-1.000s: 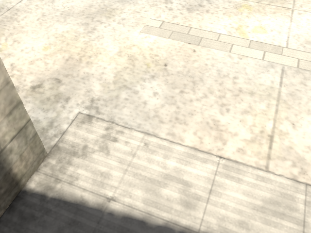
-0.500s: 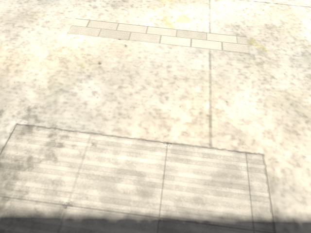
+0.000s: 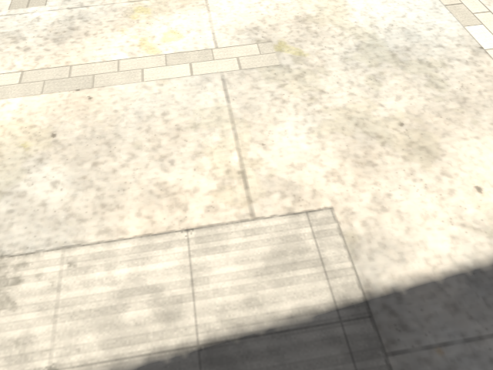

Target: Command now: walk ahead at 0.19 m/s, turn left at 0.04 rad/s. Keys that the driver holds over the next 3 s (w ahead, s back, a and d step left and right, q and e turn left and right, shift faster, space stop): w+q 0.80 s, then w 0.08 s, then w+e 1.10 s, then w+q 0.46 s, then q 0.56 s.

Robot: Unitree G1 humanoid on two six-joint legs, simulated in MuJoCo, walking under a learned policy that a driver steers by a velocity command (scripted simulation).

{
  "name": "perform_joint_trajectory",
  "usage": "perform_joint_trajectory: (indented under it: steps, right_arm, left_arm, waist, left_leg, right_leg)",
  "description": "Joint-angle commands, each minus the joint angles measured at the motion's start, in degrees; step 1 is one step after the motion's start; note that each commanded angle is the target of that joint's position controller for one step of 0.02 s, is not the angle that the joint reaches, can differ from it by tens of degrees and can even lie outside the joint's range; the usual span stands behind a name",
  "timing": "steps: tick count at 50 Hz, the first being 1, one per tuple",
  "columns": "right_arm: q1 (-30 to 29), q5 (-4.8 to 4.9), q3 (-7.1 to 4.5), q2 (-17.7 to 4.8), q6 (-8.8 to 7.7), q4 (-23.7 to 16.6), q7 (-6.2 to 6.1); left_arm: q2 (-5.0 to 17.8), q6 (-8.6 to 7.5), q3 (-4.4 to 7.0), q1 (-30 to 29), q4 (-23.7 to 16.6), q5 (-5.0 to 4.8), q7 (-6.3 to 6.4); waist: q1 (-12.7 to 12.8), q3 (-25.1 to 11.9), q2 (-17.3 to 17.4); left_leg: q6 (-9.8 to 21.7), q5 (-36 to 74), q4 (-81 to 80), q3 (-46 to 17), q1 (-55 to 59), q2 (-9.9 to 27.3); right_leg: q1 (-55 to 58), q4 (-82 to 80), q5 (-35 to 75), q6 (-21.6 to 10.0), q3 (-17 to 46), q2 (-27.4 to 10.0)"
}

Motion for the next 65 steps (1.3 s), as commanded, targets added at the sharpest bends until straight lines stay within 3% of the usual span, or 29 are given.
perform_joint_trajectory:
  steps: [1, 3, 7, 11, 17, 21, 23, 25, 26, 27, 28, 29, 30, 32, 33, 35, 38, 41, 44, 46, 48, 49, 50, 51, 52, 54, 58, 61, 65]
  right_arm:
    - [-8.24, -1.01, -1.33, -4.16, -3.32, -4.44, -0.42]
    - [-4.47, 0.03, -0.65, -2.55, -2.03, -1.71, 1.03]
    - [-3.77, -0.12, -0.07, -1.79, -1.15, 0.71, 2.95]
    - [-4.95, -0.77, 0.08, -0.99, -1.02, 1.96, 3.79]
    - [-9.06, -0.08, 0.95, 1.58, -1.07, 0.34, 4.98]
    - [-13.26, -0.59, 0.86, 2.08, -1.64, -1.49, 3.88]
    - [-14.27, 0.27, 0.27, 0.93, -2.71, -2.14, 3.71]
    - [-6.45, 1.42, -1.66, -3.25, -4.23, -0.08, 2.80]
    - [2.68, 1.19, -3.04, -7.10, -4.34, 2.53, 1.66]
    - [16.11, 0.66, -2.73, -8.52, -3.30, 4.26, 0.28]
    - [22.24, -0.56, -2.97, -8.30, -3.88, 7.77, 0.56]
    - [18.29, 5.74, -4.92, -14.90, -1.79, 7.22, 1.31]
    - [14.11, 6.80, -4.12, -12.88, -1.41, 4.73, 1.01]
    - [5.89, 4.40, -1.40, -3.71, -0.70, 1.29, 0.71]
    - [2.97, 3.90, -0.74, -1.53, -0.21, -0.24, 0.42]
    - [0.46, 3.37, -0.75, -2.81, -0.38, -2.48, -0.34]
    - [-0.60, 3.29, -2.27, -7.69, -0.90, -3.96, -1.56]
    - [5.48, 4.41, -2.91, -8.87, -1.69, -2.09, -1.55]
    - [9.28, 4.44, -2.65, -6.93, -1.11, -0.35, -1.27]
    - [9.91, 3.51, -3.09, -7.50, -0.21, -0.49, -1.16]
    - [8.41, 2.98, -2.81, -7.28, 0.34, -1.90, -0.75]
    - [7.25, 2.11, -1.76, -5.30, 0.32, -3.54, -0.60]
    - [17.41, 2.98, -0.53, -1.68, -0.25, -2.86, -0.64]
    - [18.11, 3.04, -0.08, -3.64, -1.01, -2.24, -0.49]
    - [9.18, 3.90, -0.95, -7.63, -1.52, -4.22, -0.26]
    - [-1.13, 1.79, -0.57, -7.09, -2.51, -7.39, -0.15]
    - [0.03, 1.11, 0.34, -3.21, -2.31, -8.36, -0.34]
    - [-5.64, 1.13, 1.50, -1.35, -2.47, -9.59, -0.31]
    - [-12.45, 2.55, 1.26, -2.59, -3.00, -10.66, 0.23]
  left_arm:
    - [5.87, -3.29, 1.23, 2.50, 0.18, -0.98, -0.32]
    - [3.93, -2.77, -0.05, -0.91, -0.27, 0.27, 0.34]
    - [3.68, -2.68, -0.43, 2.57, 2.71, 2.27, 0.58]
    - [3.65, -2.81, -0.57, 5.28, 5.29, 2.34, 0.28]
    - [5.18, -1.78, 0.52, 6.12, 7.02, 2.06, -2.04]
    - [5.37, -1.37, 0.81, 10.42, 10.59, 0.92, -1.05]
    - [6.51, -0.39, 1.13, 10.44, 11.48, 0.60, -0.08]
    - [7.51, -0.94, 1.09, 7.86, 10.10, 2.29, 0.80]
    - [1.80, -1.48, -0.61, 12.43, 8.95, 4.45, 1.61]
    - [-2.46, -2.65, -2.42, 13.39, 5.07, 4.54, 1.01]
    - [-0.55, -2.96, -2.00, 4.81, 5.00, 2.23, -1.03]
    - [8.33, -3.56, 1.36, -4.60, 1.99, -8.66, 1.88]
    - [6.63, -4.62, 0.41, -6.93, 0.58, -7.15, 2.66]
    - [5.96, -4.68, 0.64, -4.50, -0.48, -3.51, 2.60]
    - [5.67, -3.94, 0.92, -2.64, -0.63, -3.00, 2.23]
    - [5.15, -2.79, 1.02, -2.84, -1.13, -1.77, 1.54]
    - [4.18, -2.42, 0.54, -9.46, -1.81, -0.38, 1.42]
    - [5.07, -2.29, 1.06, -15.56, -2.70, -2.56, 1.64]
    - [7.20, -2.11, 2.16, -17.15, -2.62, -2.55, 1.50]
    - [8.67, -2.31, 2.94, -15.07, -2.11, -2.48, 1.15]
    - [11.47, -2.55, 4.48, -6.66, -0.29, -2.11, 1.12]
    - [13.37, -2.59, 4.73, 3.26, 0.94, -1.28, 1.01]
    - [17.76, -2.28, 6.05, 10.51, 3.09, -0.98, 0.50]
    - [13.78, -1.85, 5.04, 11.55, 4.38, -2.83, -0.30]
    - [10.34, -0.98, 4.19, 7.11, 2.90, -3.32, 0.27]
    - [9.47, 0.29, 3.33, 1.39, 1.57, -2.07, 0.69]
    - [8.79, 0.30, 2.96, 0.78, 2.29, -2.30, 1.34]
    - [11.64, 0.68, 4.07, 2.12, 3.20, -3.03, 2.09]
    - [11.85, 1.74, 4.37, 6.72, 4.40, -3.96, 2.33]
  waist:
    - [1.19, 0.88, -10.84]
    - [-1.15, -1.61, -7.49]
    - [1.29, -2.26, -6.29]
    - [2.79, -2.62, -5.18]
    - [3.59, 1.18, -5.52]
    - [4.25, 3.59, -6.10]
    - [2.57, 3.38, -5.99]
    - [-2.50, -2.66, -5.70]
    - [-2.43, -15.33, 3.11]
    - [-6.08, -26.48, 12.92]
    - [-11.72, -16.72, 9.30]
    - [-7.43, -2.82, 4.19]
    - [-6.92, -3.46, 1.59]
    - [-0.16, -4.07, 1.78]
    - [1.65, -3.32, 3.43]
    - [3.53, 0.26, 1.14]
    - [1.94, 3.12, -0.37]
    - [-1.74, 2.73, 2.66]
    - [-2.81, 1.93, 4.43]
    - [-2.00, 0.84, 6.03]
    - [2.86, -4.69, 6.32]
    - [7.21, -13.35, 3.92]
    - [4.96, -23.16, -15.28]
    - [5.10, -24.03, -19.36]
    - [6.63, -13.88, -12.09]
    - [4.67, -3.53, -0.15]
    - [0.43, -1.92, -4.26]
    - [1.80, -1.78, -4.29]
    - [4.82, -1.44, -4.76]
  left_leg:
    - [4.25, 6.98, 21.08, -5.71, -21.20, -3.20]
    - [2.72, 13.53, 24.04, -6.81, -22.48, -2.39]
    - [-0.02, 20.94, 21.80, -7.62, -30.30, -1.23]
    - [-1.12, 25.32, 10.71, -6.01, -30.08, 1.29]
    - [0.84, 18.56, -13.72, 1.73, -14.42, 4.16]
    - [3.78, 13.09, -25.11, 2.58, -13.46, 2.44]
    - [6.28, 14.54, -31.40, 5.12, -6.75, -0.76]
    - [10.21, 19.81, -29.66, 6.09, 15.34, -5.88]
    - [15.40, 29.93, -24.54, -0.71, 35.45, -1.91]
    - [24.65, 21.60, -33.38, -26.94, 60.09, 9.30]
    - [21.84, 15.70, -42.62, -37.76, 62.95, 12.76]
    - [23.30, 29.24, -43.93, -42.86, 54.95, 15.93]
    - [20.71, 34.24, -42.83, -35.56, 49.99, 15.04]
    - [17.98, 32.32, -46.04, -25.92, 33.19, 11.99]
    - [17.34, 27.31, -48.27, -23.78, 29.37, 10.65]
    - [16.69, 21.75, -52.67, -20.29, 20.41, 8.87]
    - [13.83, 21.71, -53.55, -11.53, 7.30, 1.75]
    - [11.61, 16.43, -54.13, -14.11, 8.93, 3.06]
    - [9.34, 18.35, -47.46, -16.27, 21.23, 5.39]
    - [8.55, 29.80, -42.32, -16.34, 28.28, 7.16]
    - [6.63, 51.26, -28.87, -13.19, 31.21, 4.24]
    - [5.05, 44.67, -13.78, -11.29, 22.36, 1.93]
    - [-0.74, 14.87, 11.26, -6.03, 1.01, -7.14]
    - [-1.10, -6.63, 17.37, -7.98, -8.40, -7.24]
    - [-0.68, -2.26, 19.99, -7.61, -13.57, -3.26]
    - [-0.24, 4.16, 13.14, -4.92, -11.58, 0.16]
    - [-2.17, 5.08, -2.70, -2.72, -4.59, 2.44]
    - [-3.53, 14.39, -16.15, -1.41, 1.01, 1.09]
    - [-4.27, 23.98, -27.43, -2.26, 5.83, -1.89]
  right_leg:
    - [5.20, -24.14, -22.15, -6.02, 18.75, -14.87]
    - [5.99, -24.65, -17.26, -6.15, 15.61, -15.82]
    - [13.46, -26.46, -9.43, -8.58, 9.69, -16.52]
    - [17.01, -28.55, -1.57, -10.85, 4.93, -17.36]
    - [15.74, -30.48, 9.15, -11.31, -3.96, -17.84]
    - [27.13, -28.48, 9.21, -10.34, -4.88, -20.46]
    - [28.27, -24.69, 14.46, -9.46, -7.15, -20.23]
    - [18.12, -11.75, 34.39, -5.92, -12.71, -15.75]
    - [10.13, 3.13, 25.44, -0.43, -15.69, -10.12]
    - [-10.71, 19.16, -10.52, 4.88, -11.65, 0.60]
    - [-28.58, 32.00, -15.09, 3.80, 1.07, 3.48]
    - [-39.23, 45.62, -14.87, 7.35, 2.32, 3.50]
    - [-39.89, 45.77, -11.23, 5.33, 6.64, -0.88]
    - [-30.00, 40.76, -2.31, 3.51, 7.80, -4.48]
    - [-28.68, 39.51, -1.34, 3.16, 7.70, -5.29]
    - [-26.77, 32.14, 2.02, 3.26, 6.20, -5.55]
    - [-14.21, 9.58, 18.87, 4.92, 2.98, -1.74]
    - [-6.75, -1.89, 31.41, 5.43, 4.18, 0.74]
    - [-9.42, -6.58, 29.41, 3.68, 5.92, 0.44]
    - [-9.78, -6.65, 22.08, 1.35, 4.21, 0.98]
    - [0.71, -7.98, 17.36, -2.54, 0.84, 2.80]
    - [17.63, -3.29, 21.85, -6.95, 8.36, -4.33]
    - [40.36, -6.21, 13.75, -18.81, 35.30, -17.81]
    - [42.40, -15.97, 1.52, -19.91, 50.74, -19.38]
    - [34.95, -16.45, -3.14, -16.54, 43.01, -17.16]
    - [16.64, -18.47, 6.24, -13.93, 32.18, -12.67]
    - [5.42, -21.61, 17.20, -13.93, 24.04, -7.65]
    - [0.03, -21.40, 18.62, -12.83, 19.31, -5.42]
    - [0.26, -18.93, 12.02, -11.31, 21.51, -5.04]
